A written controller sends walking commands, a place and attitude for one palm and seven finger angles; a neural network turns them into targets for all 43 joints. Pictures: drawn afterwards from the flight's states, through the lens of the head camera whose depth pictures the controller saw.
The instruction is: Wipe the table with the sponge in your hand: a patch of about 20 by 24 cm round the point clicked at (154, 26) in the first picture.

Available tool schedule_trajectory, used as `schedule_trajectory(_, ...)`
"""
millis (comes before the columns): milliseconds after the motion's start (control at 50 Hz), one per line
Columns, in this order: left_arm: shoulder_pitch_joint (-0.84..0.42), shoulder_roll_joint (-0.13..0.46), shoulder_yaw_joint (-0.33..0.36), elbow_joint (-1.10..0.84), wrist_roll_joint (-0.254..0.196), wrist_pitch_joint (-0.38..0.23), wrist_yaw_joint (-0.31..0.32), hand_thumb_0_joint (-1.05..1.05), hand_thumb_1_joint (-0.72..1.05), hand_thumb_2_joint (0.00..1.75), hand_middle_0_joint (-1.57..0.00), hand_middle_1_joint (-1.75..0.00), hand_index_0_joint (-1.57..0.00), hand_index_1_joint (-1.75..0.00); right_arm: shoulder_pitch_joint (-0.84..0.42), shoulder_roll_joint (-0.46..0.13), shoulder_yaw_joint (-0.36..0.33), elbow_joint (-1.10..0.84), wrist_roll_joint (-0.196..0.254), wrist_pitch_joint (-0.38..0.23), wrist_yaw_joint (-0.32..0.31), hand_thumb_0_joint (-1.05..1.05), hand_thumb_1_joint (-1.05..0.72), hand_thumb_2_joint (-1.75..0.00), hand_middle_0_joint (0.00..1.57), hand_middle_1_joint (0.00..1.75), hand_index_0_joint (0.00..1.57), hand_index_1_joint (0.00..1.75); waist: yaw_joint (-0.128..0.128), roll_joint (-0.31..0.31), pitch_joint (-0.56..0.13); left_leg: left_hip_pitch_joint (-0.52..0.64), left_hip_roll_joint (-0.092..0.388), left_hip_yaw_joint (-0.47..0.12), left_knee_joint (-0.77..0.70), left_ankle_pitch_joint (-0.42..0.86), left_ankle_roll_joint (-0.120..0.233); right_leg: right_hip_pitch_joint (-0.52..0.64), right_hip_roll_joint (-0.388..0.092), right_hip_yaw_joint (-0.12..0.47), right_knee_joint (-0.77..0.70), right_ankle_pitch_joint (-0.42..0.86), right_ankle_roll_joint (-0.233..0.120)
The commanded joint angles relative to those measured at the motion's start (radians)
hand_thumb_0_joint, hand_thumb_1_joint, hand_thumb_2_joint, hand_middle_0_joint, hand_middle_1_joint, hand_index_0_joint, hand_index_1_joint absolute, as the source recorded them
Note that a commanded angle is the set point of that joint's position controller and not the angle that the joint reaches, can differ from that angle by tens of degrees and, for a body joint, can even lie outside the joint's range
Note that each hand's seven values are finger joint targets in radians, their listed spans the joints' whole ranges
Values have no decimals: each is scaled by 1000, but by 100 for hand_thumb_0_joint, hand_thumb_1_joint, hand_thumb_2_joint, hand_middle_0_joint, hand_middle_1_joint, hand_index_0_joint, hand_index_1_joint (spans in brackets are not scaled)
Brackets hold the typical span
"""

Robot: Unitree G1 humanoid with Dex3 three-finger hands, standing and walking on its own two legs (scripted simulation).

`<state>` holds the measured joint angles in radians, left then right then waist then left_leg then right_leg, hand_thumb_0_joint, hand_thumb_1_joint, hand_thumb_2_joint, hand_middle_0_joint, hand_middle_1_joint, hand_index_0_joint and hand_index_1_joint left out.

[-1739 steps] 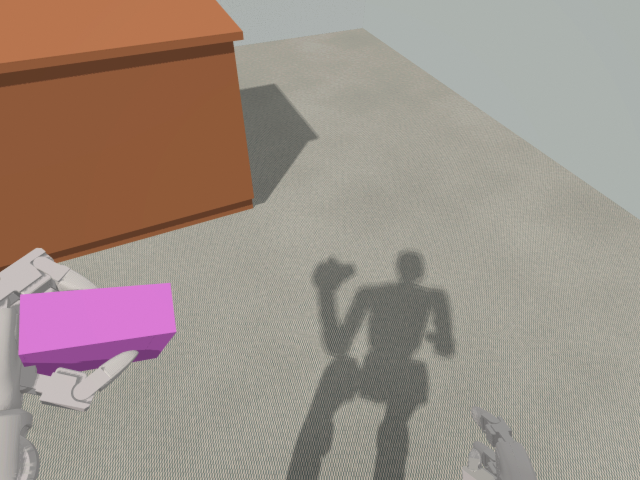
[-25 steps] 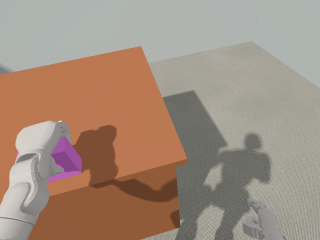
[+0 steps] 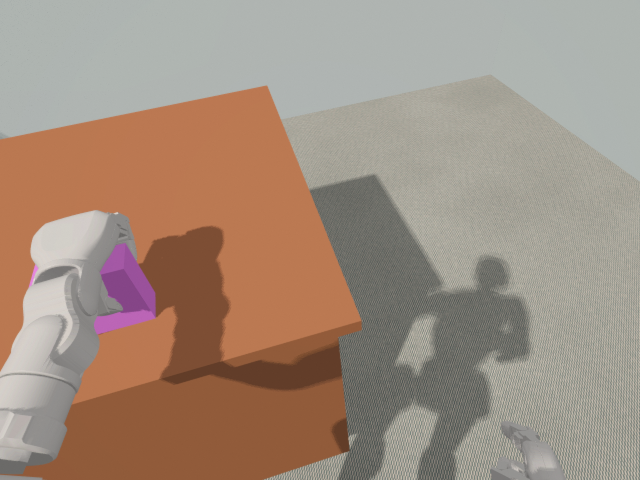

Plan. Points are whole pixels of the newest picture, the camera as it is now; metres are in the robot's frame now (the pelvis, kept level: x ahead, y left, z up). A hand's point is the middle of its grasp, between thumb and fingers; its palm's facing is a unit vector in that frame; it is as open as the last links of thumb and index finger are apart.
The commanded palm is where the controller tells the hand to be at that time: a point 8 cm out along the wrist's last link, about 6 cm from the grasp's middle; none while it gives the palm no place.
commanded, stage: wipe forward along the first lane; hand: left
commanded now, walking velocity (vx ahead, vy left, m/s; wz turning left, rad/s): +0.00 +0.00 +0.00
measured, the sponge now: (105, 300) +0.30 +0.34 +0.06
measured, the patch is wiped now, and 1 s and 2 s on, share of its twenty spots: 0.10 0.25 0.30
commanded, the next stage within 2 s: slide across to the middle lane in 0.96 s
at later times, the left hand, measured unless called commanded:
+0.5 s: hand (102, 249) +0.36 +0.35 +0.11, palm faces -0.11 -0.02 -0.99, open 9.2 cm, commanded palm +0.35 +0.36 +0.14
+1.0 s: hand (100, 225) +0.40 +0.37 +0.11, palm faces -0.13 +0.02 -0.99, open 9.2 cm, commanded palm +0.40 +0.38 +0.14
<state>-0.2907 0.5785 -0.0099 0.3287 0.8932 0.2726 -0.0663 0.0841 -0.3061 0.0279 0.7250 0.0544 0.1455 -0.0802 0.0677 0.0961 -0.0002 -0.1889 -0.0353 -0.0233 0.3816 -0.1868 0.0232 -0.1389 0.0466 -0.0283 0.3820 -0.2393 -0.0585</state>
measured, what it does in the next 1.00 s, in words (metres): stands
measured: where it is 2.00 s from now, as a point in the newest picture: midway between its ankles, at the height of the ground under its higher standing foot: outside the picture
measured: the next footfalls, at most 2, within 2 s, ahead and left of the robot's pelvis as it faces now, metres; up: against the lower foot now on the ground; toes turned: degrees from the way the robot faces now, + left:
none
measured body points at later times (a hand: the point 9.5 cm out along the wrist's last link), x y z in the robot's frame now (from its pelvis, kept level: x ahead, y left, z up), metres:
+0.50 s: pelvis +0.00 -0.01 -0.01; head +0.02 -0.04 +0.44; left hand +0.36 +0.34 +0.16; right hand +0.12 -0.28 -0.14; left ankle +0.01 +0.11 -0.74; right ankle -0.02 -0.08 -0.74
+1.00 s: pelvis -0.01 +0.00 -0.01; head +0.04 -0.02 +0.43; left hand +0.40 +0.36 +0.16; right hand +0.05 -0.28 -0.15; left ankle +0.01 +0.11 -0.74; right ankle -0.02 -0.08 -0.74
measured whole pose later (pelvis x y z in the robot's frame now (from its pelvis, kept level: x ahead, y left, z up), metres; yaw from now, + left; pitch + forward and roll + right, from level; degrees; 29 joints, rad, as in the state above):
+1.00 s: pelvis -0.01 +0.00 -0.01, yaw -1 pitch +9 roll -1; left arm -0.74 0.77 0.08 1.00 1.01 -0.04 0.00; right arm 0.28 -0.32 -0.01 0.74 0.08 0.16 -0.08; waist -0.03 0.06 -0.07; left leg -0.47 -0.01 -0.02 0.56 -0.24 0.02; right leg -0.41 0.07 -0.03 0.52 -0.27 -0.06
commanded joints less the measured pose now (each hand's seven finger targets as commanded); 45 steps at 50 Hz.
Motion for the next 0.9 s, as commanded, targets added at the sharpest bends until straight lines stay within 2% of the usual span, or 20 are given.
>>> schedule_trajectory(0,-263,315,125,-7,53,-19,22,0,10,130,-120,-160,-120,-160,-97,-138,-47,-131,-8,-38,-16,0,-90,-90,20,30,20,30,-15,-98,-183,-5,-30,18,-9,152,28,71,-12,75,-42,212,7)
schedule_trajectory(40,-268,291,102,32,48,-44,12,0,10,130,-120,-160,-120,-160,-83,-132,-46,-137,-4,-42,-17,0,-90,-90,20,30,20,30,-25,-123,-162,-22,-30,23,3,142,32,55,-13,67,-33,221,15)
schedule_trajectory(100,-294,337,142,58,56,-85,10,0,10,130,-120,-160,-120,-160,-60,-140,-55,-139,-9,-39,-17,0,-90,-90,20,30,20,30,-18,-114,-192,-40,-32,21,18,145,32,60,-14,79,-22,237,11)
schedule_trajectory(140,-288,338,145,96,57,-111,14,0,10,130,-120,-160,-120,-160,-39,-139,-57,-137,-6,-43,-17,0,-90,-90,20,30,20,30,-24,-141,-181,-57,-31,26,32,141,35,45,-14,74,-10,251,17)
schedule_trajectory(180,-305,336,142,117,65,-134,21,0,10,130,-120,-160,-120,-160,-27,-139,-62,-137,-6,-42,-16,0,-90,-90,20,30,20,30,-27,-134,-187,-74,-34,29,43,139,35,37,-16,75,-1,260,18)
schedule_trajectory(200,-323,366,170,110,66,-146,25,0,10,130,-120,-160,-120,-160,-19,-146,-67,-135,-8,-39,-17,0,-90,-90,20,30,20,30,-24,-121,-209,-75,-34,27,46,144,33,42,-15,83,2,267,14)
schedule_trajectory(240,-298,353,166,136,68,-162,37,0,10,130,-120,-160,-120,-160,-6,-142,-72,-135,-6,-42,-14,0,-90,-90,20,30,20,30,-23,-126,-217,-83,-37,34,64,155,37,42,-17,85,16,302,18)
schedule_trajectory(380,-398,373,148,271,83,-180,51,0,10,130,-120,-160,-120,-160,39,-152,-76,-115,2,-37,-14,0,-90,-90,20,30,20,30,-50,-153,-187,-151,-38,39,84,82,39,-19,-20,88,20,239,27)
schedule_trajectory(400,-404,421,186,286,87,-185,50,0,10,130,-120,-160,-120,-160,44,-157,-78,-110,-1,-32,-15,0,-90,-90,20,30,20,30,-41,-143,-207,-159,-38,35,84,85,37,-6,-20,94,23,239,23)
schedule_trajectory(440,-460,408,152,345,95,-191,49,0,10,130,-120,-160,-120,-160,63,-153,-75,-106,4,-33,-19,0,-90,-90,20,30,20,30,-60,-173,-193,-180,-37,43,94,54,41,-24,-24,94,23,216,34)
schedule_trajectory(480,-503,428,151,379,111,-204,48,0,10,130,-120,-160,-120,-160,76,-155,-75,-102,5,-30,-21,0,-90,-90,20,30,20,30,-66,-162,-199,-195,-37,41,98,36,41,-40,-23,95,24,187,32)
schedule_trajectory(500,-536,442,155,376,113,-214,45,0,10,130,-120,-160,-120,-160,80,-159,-76,-102,2,-28,-21,0,-90,-90,20,30,20,30,-65,-122,-212,-191,-37,38,97,51,40,-38,-22,99,24,205,24)
schedule_trajectory(540,-523,418,132,421,122,-227,47,0,10,130,-120,-160,-120,-160,99,-153,-77,-103,5,-28,-18,0,-90,-90,20,30,20,30,-67,-128,-217,-194,-36,37,105,40,42,-54,-19,90,30,184,26)
schedule_trajectory(600,-574,465,159,431,125,-250,46,0,10,130,-120,-160,-120,-160,112,-160,-80,-106,5,-22,-20,0,-90,-90,20,30,20,30,-69,-124,-247,-207,-34,33,113,38,43,-45,-20,104,32,194,23)
schedule_trajectory(640,-592,443,134,464,126,-263,53,0,10,130,-120,-160,-120,-160,132,-157,-82,-103,10,-24,-19,0,-90,-90,20,30,20,30,-85,-136,-236,-216,-31,39,120,25,45,-67,-20,98,36,184,28)
schedule_trajectory(660,-588,447,143,473,127,-270,56,0,10,130,-120,-160,-120,-160,142,-159,-83,-105,10,-24,-17,0,-90,-90,20,30,20,30,-81,-149,-243,-224,-31,33,122,26,45,-66,-19,96,42,187,27)
schedule_trajectory(700,-598,463,159,471,128,-287,62,0,10,130,-120,-160,-120,-160,149,-162,-87,-105,8,-20,-16,0,-90,-90,20,30,20,30,-73,-115,-263,-214,-30,29,120,48,42,-68,-15,94,46,202,18)
schedule_trajectory(740,-626,423,118,494,130,-293,76,0,10,130,-120,-160,-120,-160,165,-159,-86,-102,13,-21,-13,0,-90,-90,20,30,20,30,-94,-131,-238,-217,-26,27,126,27,45,-109,-11,85,47,167,22)
schedule_trajectory(800,-685,484,154,509,134,-295,92,0,10,130,-120,-160,-120,-160,176,-169,-89,-93,14,-20,-16,0,-90,-90,20,30,20,30,-100,-136,-244,-232,-24,21,121,4,46,-120,-9,88,38,131,21)
schedule_trajectory(880,-703,489,146,558,144,-294,111,0,10,130,-120,-160,-120,-160,201,-167,-89,-82,17,-19,-13,0,-90,-90,20,30,20,30,-105,-130,-268,-240,-23,21,130,-1,45,-125,-7,88,49,127,22)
